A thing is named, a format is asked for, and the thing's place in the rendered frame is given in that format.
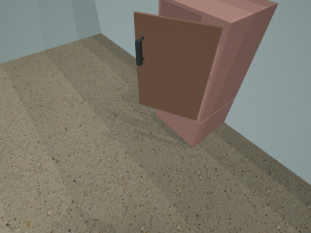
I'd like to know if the handle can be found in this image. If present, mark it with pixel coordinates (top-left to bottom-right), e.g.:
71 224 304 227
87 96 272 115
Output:
135 36 145 66

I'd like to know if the cupboard door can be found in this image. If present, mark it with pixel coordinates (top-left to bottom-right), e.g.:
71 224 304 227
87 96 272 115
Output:
133 12 223 120

